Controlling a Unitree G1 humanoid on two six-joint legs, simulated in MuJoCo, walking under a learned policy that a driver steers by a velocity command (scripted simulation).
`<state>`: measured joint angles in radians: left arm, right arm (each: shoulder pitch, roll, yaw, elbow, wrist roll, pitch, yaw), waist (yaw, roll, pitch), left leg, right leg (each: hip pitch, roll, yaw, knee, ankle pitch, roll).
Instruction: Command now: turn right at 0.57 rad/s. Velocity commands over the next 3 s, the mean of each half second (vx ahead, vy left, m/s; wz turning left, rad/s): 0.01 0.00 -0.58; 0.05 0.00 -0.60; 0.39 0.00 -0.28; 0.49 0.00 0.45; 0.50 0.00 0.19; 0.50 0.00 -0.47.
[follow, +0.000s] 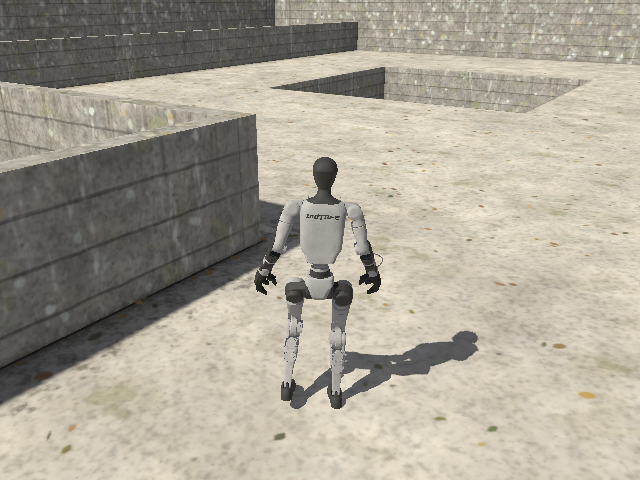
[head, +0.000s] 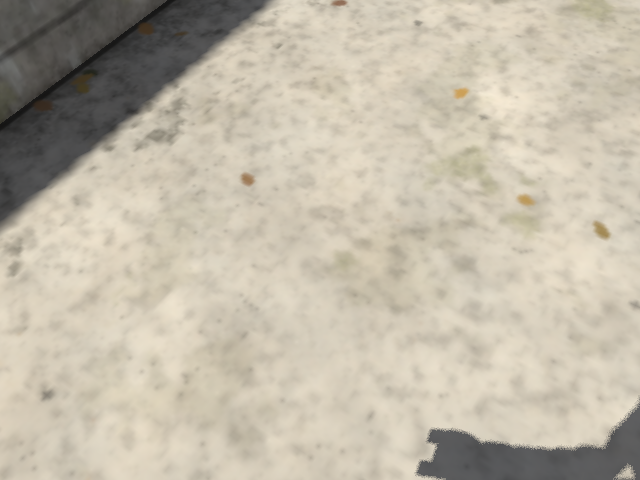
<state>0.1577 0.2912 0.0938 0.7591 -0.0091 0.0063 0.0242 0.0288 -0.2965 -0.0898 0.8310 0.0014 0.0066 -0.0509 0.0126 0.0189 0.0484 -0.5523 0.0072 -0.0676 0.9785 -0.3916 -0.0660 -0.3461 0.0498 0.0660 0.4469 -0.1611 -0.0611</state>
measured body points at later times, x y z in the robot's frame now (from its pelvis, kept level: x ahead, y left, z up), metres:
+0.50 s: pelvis +0.01 +0.04 +0.00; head +0.06 +0.05 +0.45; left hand +0.25 +0.26 -0.11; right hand +0.04 -0.27 -0.10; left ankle +0.04 +0.16 -0.74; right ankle -0.03 -0.10 -0.68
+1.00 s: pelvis +0.01 -0.01 +0.00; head +0.03 -0.04 +0.45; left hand +0.29 +0.14 -0.08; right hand -0.02 -0.34 -0.10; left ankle +0.12 +0.10 -0.71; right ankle -0.04 -0.09 -0.74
